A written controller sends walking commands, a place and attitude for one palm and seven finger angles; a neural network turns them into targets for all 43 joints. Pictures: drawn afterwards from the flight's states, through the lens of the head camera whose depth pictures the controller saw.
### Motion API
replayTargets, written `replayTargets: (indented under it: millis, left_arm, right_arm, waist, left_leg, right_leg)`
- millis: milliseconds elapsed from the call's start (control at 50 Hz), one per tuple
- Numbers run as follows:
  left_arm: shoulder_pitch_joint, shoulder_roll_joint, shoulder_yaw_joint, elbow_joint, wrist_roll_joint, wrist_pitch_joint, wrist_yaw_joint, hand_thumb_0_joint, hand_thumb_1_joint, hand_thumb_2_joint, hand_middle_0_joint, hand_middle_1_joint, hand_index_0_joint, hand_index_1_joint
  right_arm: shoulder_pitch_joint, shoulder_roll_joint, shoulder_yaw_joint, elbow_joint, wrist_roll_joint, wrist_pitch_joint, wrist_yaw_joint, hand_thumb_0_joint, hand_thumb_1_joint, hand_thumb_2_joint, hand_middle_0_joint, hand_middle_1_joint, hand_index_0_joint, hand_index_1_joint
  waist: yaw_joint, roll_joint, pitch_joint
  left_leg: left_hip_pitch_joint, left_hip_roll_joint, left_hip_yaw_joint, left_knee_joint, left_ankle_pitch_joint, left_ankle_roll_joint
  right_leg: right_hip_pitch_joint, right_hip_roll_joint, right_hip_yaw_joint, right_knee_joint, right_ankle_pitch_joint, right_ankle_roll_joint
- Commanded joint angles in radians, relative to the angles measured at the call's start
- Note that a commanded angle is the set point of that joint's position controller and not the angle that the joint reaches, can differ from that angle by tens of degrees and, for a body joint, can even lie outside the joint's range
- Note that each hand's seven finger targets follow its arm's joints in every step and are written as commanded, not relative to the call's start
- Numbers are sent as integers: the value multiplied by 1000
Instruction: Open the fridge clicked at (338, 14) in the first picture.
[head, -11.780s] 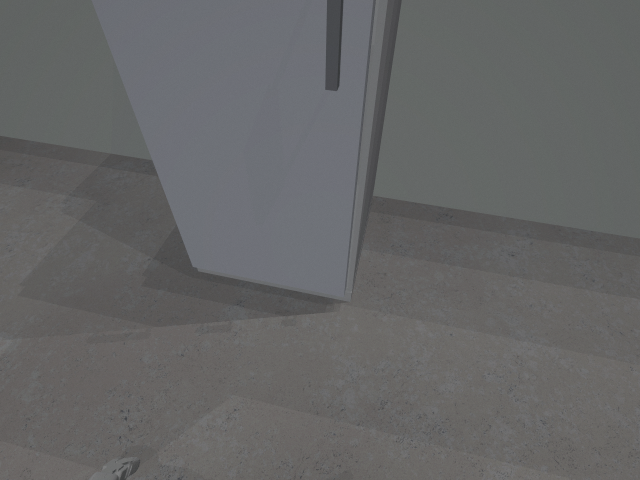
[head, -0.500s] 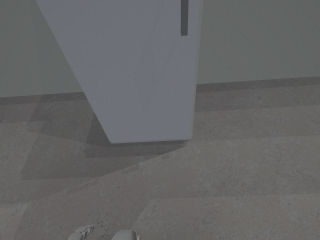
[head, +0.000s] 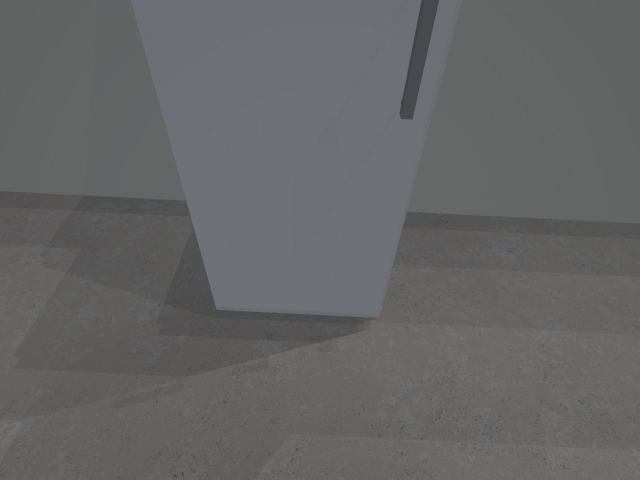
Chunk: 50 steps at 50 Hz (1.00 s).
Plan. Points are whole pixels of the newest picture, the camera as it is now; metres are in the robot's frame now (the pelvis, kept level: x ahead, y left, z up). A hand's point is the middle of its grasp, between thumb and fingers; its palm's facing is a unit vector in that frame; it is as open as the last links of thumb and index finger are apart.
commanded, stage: take the last steps up to it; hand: right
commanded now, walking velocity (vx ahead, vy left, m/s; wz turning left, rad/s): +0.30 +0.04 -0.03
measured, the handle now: (419, 41) +0.79 -0.06 +0.23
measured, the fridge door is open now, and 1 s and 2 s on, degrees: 0 0 0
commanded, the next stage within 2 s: come to a stop and stand still in 0.70 s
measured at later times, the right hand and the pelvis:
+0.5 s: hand out of the picture -0.01 -0.02 -0.16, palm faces +0.22 +0.96 -0.18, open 7.3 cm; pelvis +0.13 +0.09 -0.01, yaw -3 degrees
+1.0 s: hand (418, 407) +0.31 -0.13 -0.19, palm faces +0.17 +0.96 -0.20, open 7.3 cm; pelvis +0.30 +0.05 -0.01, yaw -5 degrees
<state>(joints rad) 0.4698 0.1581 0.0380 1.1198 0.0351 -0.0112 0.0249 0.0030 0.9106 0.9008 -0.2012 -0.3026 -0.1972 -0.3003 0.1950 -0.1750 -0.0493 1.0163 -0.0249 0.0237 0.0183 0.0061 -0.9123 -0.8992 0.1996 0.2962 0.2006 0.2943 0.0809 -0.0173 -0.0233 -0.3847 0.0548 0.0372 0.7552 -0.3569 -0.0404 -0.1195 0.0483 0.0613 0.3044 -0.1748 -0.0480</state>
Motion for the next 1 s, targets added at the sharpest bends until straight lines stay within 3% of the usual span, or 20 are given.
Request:
replayTargets:
  millis: [0, 40, 60, 80, 100, 120, 140, 180, 240, 360, 560, 660, 700, 720, 740, 760, 800, 840, 900, 980]
  left_arm:
    - [-30, 167, 37, -42, -5, -20, 5, 0, 900, 900, -200, -300, -200, -300]
    - [-37, 140, 33, -34, -9, -18, 3, 0, 900, 900, -200, -300, -200, -300]
    - [-25, 99, 27, -36, -14, -22, -1, 0, 900, 900, -200, -300, -200, -300]
    - [-36, 34, 14, -67, -19, -29, -3, 0, 900, 900, -200, -300, -200, -300]
    - [-105, 95, 28, -101, -10, -22, -12, 0, 900, 900, -200, -300, -200, -300]
    - [-115, 95, 40, -106, -5, -20, -19, 0, 900, 900, -200, -300, -200, -300]
    - [-123, 85, 41, -92, -3, -11, -23, 0, 900, 900, -200, -300, -200, -300]
    - [-76, 55, 45, -54, -1, 2, -29, 0, 900, 900, -200, -300, -200, -300]
    - [-49, 26, 42, -38, -1, 11, -34, 0, 900, 900, -200, -300, -200, -300]
    - [-197, 41, 36, -86, -10, 18, -33, 0, 900, 900, -200, -300, -200, -300]
    - [-454, 21, 3, -161, -16, -4, -40, 0, 900, 900, -200, -300, -200, -300]
    - [-375, 17, -5, -138, -21, -30, -24, 0, 900, 900, -200, -300, -200, -300]
    - [-160, 68, 8, -75, -16, -37, -10, 0, 900, 900, -200, -300, -200, -300]
    - [-38, 131, 24, -53, -3, -43, 0, 0, 900, 900, -200, -300, -200, -300]
    - [23, 198, 39, -33, -9, -46, 6, 0, 900, 900, -200, -300, -200, -300]
    - [-6, 189, 33, -41, -32, -41, 5, 0, 900, 900, -200, -300, -200, -300]
    - [-146, 102, 9, -79, -34, -51, 14, 0, 900, 900, -200, -300, -200, -300]
    - [-197, 31, -24, -82, -28, -61, 17, 0, 900, 900, -200, -300, -200, -300]
    - [-229, 36, -16, -95, -31, -59, 27, 0, 900, 900, -200, -300, -200, -300]
    - [-245, 101, 12, -113, -29, -17, 29, 0, 900, 900, -200, -300, -200, -300]
  right_arm:
    - [-13, -53, -17, -60, 7, -39, -1, 0, -900, -900, 200, 300, 200, 300]
    - [115, -64, -23, -2, 6, -53, -8, 0, -900, -900, 200, 300, 200, 300]
    - [196, -108, -32, 25, 1, -66, -17, 0, -900, -900, 200, 300, 200, 300]
    - [286, -194, -50, 47, -6, -73, -29, 0, -900, -900, 200, 300, 200, 300]
    - [315, -220, -49, 42, 11, -67, -36, 0, -900, -900, 200, 300, 200, 300]
    - [255, -190, -47, 32, 13, -68, -38, 0, -900, -900, 200, 300, 200, 300]
    - [211, -150, -39, 32, 14, -77, -38, 0, -900, -900, 200, 300, 200, 300]
    - [167, -58, -11, 32, 16, -90, -39, 0, -900, -900, 200, 300, 200, 300]
    - [223, -18, 6, 52, 15, -108, -41, 0, -900, -900, 200, 300, 200, 300]
    - [383, -4, 23, 116, 8, -125, -54, 0, -900, -900, 200, 300, 200, 300]
    - [541, -4, 27, 191, -3, -120, -75, 0, -900, -900, 200, 300, 200, 300]
    - [508, -46, 22, 194, 1, -116, -79, 0, -900, -900, 200, 300, 200, 300]
    - [448, -59, 20, 176, 11, -116, -73, 0, -900, -900, 200, 300, 200, 300]
    - [451, -32, 24, 160, 25, -119, -67, 0, -900, -900, 200, 300, 200, 300]
    - [462, 37, 40, 133, 40, -119, -64, 0, -900, -900, 200, 300, 200, 300]
    - [406, 9, 22, 106, 26, -106, -69, 0, -900, -900, 200, 300, 200, 300]
    - [321, 28, 19, 87, 17, -85, -71, 0, -900, -900, 200, 300, 200, 300]
    - [338, 69, 20, 102, 11, -54, -70, 0, -900, -900, 200, 300, 200, 300]
    - [374, 55, 11, 98, 8, -17, -80, 0, -900, -900, 200, 300, 200, 300]
    - [265, -27, -13, 36, 4, 20, -77, 0, -900, -900, 200, 300, 200, 300]
  waist:
    - [-64, -114, 114]
    - [-111, -52, 84]
    - [-143, 59, 49]
    - [-174, 307, 45]
    - [-183, 263, 118]
    - [-147, 182, 146]
    - [-128, 208, 194]
    - [-73, 104, 217]
    - [-65, 100, 174]
    - [-99, 125, 182]
    - [-150, 113, 192]
    - [-94, 190, 85]
    - [10, 173, -22]
    - [49, 96, -125]
    - [23, -95, -216]
    - [-3, 5, -172]
    - [-58, 55, 57]
    - [-120, 62, 116]
    - [-149, -8, 65]
    - [-125, -110, 49]
  left_leg:
    - [130, -19, 30, -160, 35, 7]
    - [327, -27, 42, -328, 101, 8]
    - [483, 70, -72, -408, 5, 32]
    - [572, 302, -402, -546, -217, 118]
    - [413, 402, -527, -661, -383, 173]
    - [332, 384, -504, -691, -436, 190]
    - [237, 343, -484, -703, -418, 167]
    - [169, 261, -281, -685, -197, 127]
    - [219, 177, -114, -656, 100, 82]
    - [349, 179, -72, -590, 548, 29]
    - [517, 208, -52, -490, 984, 121]
    - [531, 194, 5, -271, 1392, 130]
    - [363, 163, 36, 2, 1229, 105]
    - [136, 79, 82, 229, 811, 73]
    - [-123, -41, 72, 552, -181, 58]
    - [-154, -13, -13, 644, -237, 77]
    - [-164, 45, -50, 592, -111, 53]
    - [4, 66, -58, 417, -47, 21]
    - [61, 43, -39, 269, 34, 0]
    - [-26, -5, -36, 299, 59, -1]
  right_leg:
    - [-187, -260, 250, -119, -322, -106]
    - [-263, -186, 170, 27, -312, -51]
    - [-386, -123, 90, 197, -311, -12]
    - [-575, -18, -58, 472, -373, 26]
    - [-606, -60, -40, 633, -388, 25]
    - [-613, -92, -30, 714, -316, 26]
    - [-596, -115, -27, 773, -231, 26]
    - [-532, -142, -36, 812, -82, 45]
    - [-523, -128, -54, 831, 27, 63]
    - [-628, -121, -64, 789, 69, 76]
    - [-619, -79, -153, 535, 0, 36]
    - [-315, 35, -245, 300, -41, -22]
    - [14, 10, -194, 181, 131, -55]
    - [289, -163, -28, 227, 452, -130]
    - [470, -445, 296, 222, 873, -278]
    - [353, -481, 265, 152, 830, -310]
    - [37, -409, 165, 25, 642, -230]
    - [-177, -328, 37, -22, 768, -134]
    - [-156, -304, -28, 0, 920, -83]
    - [-59, -307, -34, 61, 977, -63]
